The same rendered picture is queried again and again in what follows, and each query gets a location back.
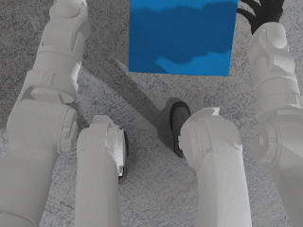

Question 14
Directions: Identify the robot left foot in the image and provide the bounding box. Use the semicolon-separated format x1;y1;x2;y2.
118;129;129;184

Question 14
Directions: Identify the robot right forearm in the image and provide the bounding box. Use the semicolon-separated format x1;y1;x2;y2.
246;22;303;123

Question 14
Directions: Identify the robot right upper arm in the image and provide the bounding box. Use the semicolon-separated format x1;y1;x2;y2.
249;120;303;227

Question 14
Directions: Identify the robot right shin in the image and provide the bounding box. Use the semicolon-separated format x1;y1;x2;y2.
178;107;242;158

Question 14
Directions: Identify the right robot hand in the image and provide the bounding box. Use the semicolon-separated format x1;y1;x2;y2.
237;0;285;35

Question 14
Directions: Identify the robot left upper arm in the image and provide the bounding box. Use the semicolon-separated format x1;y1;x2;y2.
0;98;78;227

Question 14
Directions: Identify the carton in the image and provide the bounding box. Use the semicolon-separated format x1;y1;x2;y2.
128;0;239;77

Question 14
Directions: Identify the robot left forearm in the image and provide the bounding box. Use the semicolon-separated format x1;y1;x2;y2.
6;0;91;144

